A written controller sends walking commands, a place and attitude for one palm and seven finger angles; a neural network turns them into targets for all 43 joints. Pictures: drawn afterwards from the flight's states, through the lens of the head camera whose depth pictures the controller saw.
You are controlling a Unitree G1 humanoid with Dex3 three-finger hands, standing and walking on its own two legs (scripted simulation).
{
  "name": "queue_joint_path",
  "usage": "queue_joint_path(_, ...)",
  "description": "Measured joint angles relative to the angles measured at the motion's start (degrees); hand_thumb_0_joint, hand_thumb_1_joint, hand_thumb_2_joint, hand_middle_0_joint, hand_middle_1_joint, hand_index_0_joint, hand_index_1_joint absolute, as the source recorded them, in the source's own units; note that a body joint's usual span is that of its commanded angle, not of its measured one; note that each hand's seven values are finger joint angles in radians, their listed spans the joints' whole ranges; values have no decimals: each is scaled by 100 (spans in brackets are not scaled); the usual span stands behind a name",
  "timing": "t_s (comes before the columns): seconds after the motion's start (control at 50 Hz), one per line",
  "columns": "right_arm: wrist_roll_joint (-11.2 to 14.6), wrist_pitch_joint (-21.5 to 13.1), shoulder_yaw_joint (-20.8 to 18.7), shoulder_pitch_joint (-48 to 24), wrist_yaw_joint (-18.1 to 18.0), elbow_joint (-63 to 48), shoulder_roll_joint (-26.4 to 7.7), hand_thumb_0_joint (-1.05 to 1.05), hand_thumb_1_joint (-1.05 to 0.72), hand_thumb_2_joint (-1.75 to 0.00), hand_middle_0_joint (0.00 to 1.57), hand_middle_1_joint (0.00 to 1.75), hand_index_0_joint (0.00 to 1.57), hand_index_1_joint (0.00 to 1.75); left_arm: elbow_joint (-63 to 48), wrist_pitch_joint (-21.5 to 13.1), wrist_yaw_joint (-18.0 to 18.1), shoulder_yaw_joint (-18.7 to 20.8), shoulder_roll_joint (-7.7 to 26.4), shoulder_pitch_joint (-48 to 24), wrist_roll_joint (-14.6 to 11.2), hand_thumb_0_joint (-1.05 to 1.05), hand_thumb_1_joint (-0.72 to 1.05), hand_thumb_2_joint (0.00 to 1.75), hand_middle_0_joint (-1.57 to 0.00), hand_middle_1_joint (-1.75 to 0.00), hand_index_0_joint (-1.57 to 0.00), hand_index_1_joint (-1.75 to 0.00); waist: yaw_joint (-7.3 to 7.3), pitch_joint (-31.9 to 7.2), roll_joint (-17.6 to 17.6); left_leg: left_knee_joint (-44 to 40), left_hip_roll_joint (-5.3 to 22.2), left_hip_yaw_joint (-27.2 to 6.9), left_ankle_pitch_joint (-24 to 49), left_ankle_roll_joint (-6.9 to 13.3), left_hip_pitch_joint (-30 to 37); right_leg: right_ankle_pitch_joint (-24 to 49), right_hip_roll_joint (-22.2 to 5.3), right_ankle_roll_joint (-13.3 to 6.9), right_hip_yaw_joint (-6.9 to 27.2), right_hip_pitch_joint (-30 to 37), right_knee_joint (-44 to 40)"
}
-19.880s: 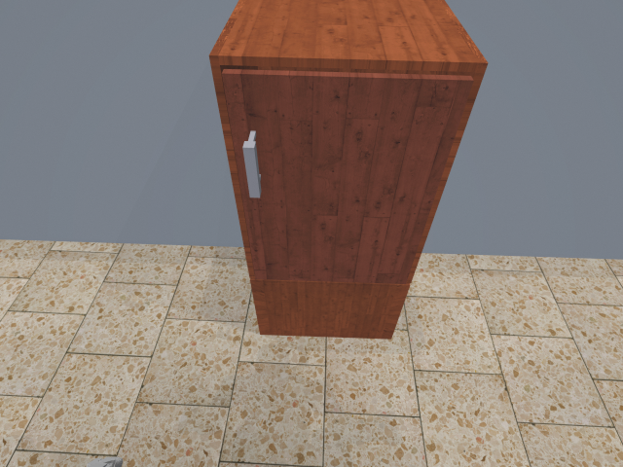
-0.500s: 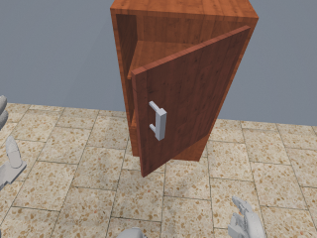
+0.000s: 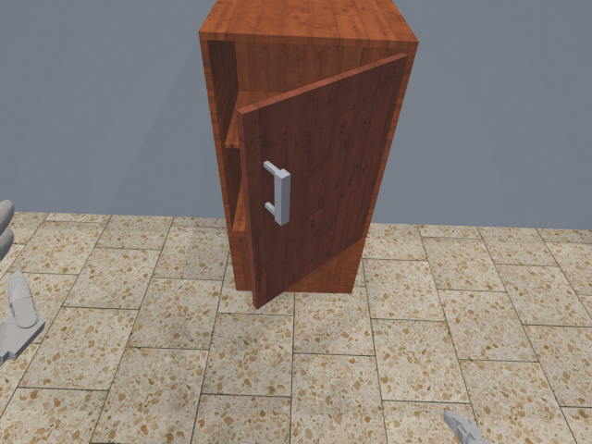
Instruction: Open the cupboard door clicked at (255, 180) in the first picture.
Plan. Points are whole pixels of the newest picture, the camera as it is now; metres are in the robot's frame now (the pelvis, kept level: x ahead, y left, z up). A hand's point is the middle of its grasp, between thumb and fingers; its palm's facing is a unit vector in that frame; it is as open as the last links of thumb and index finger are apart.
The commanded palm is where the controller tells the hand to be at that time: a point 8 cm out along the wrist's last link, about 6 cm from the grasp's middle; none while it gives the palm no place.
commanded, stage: stop stepping back and stand still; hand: left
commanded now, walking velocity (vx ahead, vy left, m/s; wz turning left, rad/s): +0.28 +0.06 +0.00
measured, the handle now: (275, 193) +0.55 +0.09 +0.02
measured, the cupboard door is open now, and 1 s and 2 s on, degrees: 41 41 41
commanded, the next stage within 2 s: let the arm hang, fingers relaxed in 0.46 s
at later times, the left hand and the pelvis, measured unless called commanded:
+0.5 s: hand (39, 342) +0.17 +0.26 +0.16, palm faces +0.46 -0.76 -0.46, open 7.4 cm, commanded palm +0.11 +0.29 +0.18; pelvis -0.02 -0.01 +0.00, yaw +1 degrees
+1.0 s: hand out of the picture -0.06 +0.21 -0.18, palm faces +0.10 -0.97 -0.20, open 7.0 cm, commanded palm none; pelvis -0.03 +0.03 +0.00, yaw +4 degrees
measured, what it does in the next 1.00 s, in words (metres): steps on the spot: left foot, then left foot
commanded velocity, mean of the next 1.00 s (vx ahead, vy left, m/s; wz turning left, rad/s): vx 0.04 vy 0.01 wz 0.00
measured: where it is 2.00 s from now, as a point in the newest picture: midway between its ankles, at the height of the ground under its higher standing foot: outside the picture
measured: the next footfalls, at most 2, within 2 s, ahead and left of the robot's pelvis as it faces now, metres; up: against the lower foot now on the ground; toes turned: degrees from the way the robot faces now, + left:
left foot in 0.12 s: +0.04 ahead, +0.13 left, +0.00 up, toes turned +5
left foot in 0.58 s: +0.04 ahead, +0.13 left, +0.00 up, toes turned +4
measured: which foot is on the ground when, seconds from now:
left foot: up 0.00-0.10, down 0.12-0.34, up 0.36-0.56, down 0.58-1.00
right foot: down 0.00-1.00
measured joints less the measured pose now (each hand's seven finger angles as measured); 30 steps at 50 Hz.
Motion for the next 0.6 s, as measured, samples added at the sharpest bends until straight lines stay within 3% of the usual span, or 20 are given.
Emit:
queue_joint_path(0.04, 11, -52, -24, 189, -74, 80, -38, 1, -90, -90, 20, 30, 20, 30, 219, -53, 35, -48, -84, -185, 59, 2, 89, 90, -22, -30, -21, -30, -31, -122, -35, -332, 61, 123, -158, 86, 373, 15, -56, 23, -19, -5, -8)
queue_joint_path(0.12, 10, -194, -105, 360, -182, 44, -203, 1, -90, -90, 20, 30, 20, 30, 404, -120, 98, -98, -174, -534, 110, 2, 89, 90, -22, -30, -21, -30, -191, -153, 78, -1867, 220, 168, -126, 271, 1351, -173, -59, 85, -183, -203, 426)
queue_joint_path(0.22, -13, -291, -112, 112, -148, -56, -3, 1, -90, -90, 20, 30, 20, 30, 433, -152, 86, 122, 19, -412, 116, 2, 89, 90, -21, -30, -21, -30, -399, 56, -114, -1762, 105, 306, 120, 106, 1342, -808, -151, 254, -43, -602, 1446)
queue_joint_path(0.26, -22, -376, -60, 95, -107, -117, 97, 1, -90, -90, 20, 30, 20, 30, 357, -140, 68, 157, 117, -312, 131, 2, 89, 90, -21, -30, -21, -30, -438, 104, -91, -1790, 135, 281, 151, 79, 1342, -770, -124, 286, -126, -599, 1374)
queue_joint_path(0.3, -21, -404, 10, 83, -61, -178, 161, 1, -90, -90, 20, 30, 20, 30, 252, -175, 54, 189, 195, -192, 140, 2, 89, 90, -21, -30, -21, -30, -423, 143, -52, -1696, 183, 266, 134, 26, 1279, -442, -100, 253, -224, -441, 878)
queue_joint_path(0.34, -20, -361, 32, 48, -22, -185, 153, 1, -90, -90, 20, 30, 20, 30, 230, -231, 14, 138, 164, -144, 160, 2, 89, 90, -21, -30, -21, -30, -391, 195, 139, -1442, 298, 160, -76, 29, 1157, -120, 35, 2, -329, -394, 724)
queue_joint_path(0.38, -1, -275, -3, 21, 27, -125, 137, 1, -90, -90, 20, 30, 20, 30, 254, -276, -25, 54, 93, -122, 151, 2, 89, 90, -22, -30, -21, -30, -280, 169, 206, -639, 230, 33, -492, 70, 843, -88, 79, -143, -328, -415, 662)
queue_joint_path(0.44, 4, -211, -32, -23, 45, -14, 72, 1, -90, -90, 20, 30, 20, 30, 422, -379, -50, -23, -78, -160, 152, 2, 89, 90, -22, -30, -21, -30, -142, 179, 180, 366, 96, 16, -471, 53, 490, 29, 39, -167, -251, -312, 398)
queue_joint_path(0.48, 5, -194, -32, -49, 11, -8, 35, 1, -90, -90, 20, 30, 20, 30, 544, -417, -37, -19, -129, -216, 166, 2, 89, 90, -22, -30, -21, -30, -107, 214, 125, 116, 95, 112, -367, 72, 545, 113, -16, -143, -211, -232, 245)
queue_joint_path(0.56, -9, -257, -60, -105, -38, -119, -81, 1, -90, -90, 20, 30, 20, 30, 506, -390, 13, -38, -173, -338, 133, 2, 89, 90, -22, -30, -21, -30, -103, 331, 98, -1453, 148, 213, 108, 161, 1112, 92, -49, -81, -239, -137, 222)
queue_joint_path(0.58, -15, -357, -114, -120, 75, -66, -188, 1, -90, -90, 20, 30, 20, 30, 714, -433, -72, -155, -149, -469, 231, 2, 89, 90, -22, -30, -21, -30, -115, 261, 205, -1627, 171, 106, 542, 211, 1113, 29, -22, -53, -310, -253, 352)
queue_joint_path(0.6, -15, -342, -171, -169, 193, 28, -324, 1, -90, -90, 20, 30, 20, 30, 1158, -337, -232, -376, -124, -717, 308, 1, 89, 90, -21, -30, -21, -30, -108, 179, 330, -1626, 173, 20, 491, 171, 1044, -79, -23, -24, -381, -424, 576)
